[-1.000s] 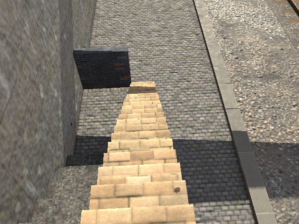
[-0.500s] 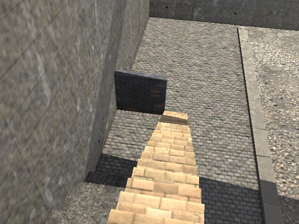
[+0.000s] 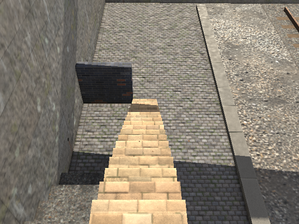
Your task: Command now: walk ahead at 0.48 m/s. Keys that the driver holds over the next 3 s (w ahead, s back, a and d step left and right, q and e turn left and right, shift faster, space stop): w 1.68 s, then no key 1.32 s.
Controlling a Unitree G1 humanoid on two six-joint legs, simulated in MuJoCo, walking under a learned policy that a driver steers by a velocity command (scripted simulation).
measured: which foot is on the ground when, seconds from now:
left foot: down 0.00-0.04, up 0.06-0.56, down 0.58-1.00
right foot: up 0.00-0.02, down 0.04-0.58, up 0.60-1.00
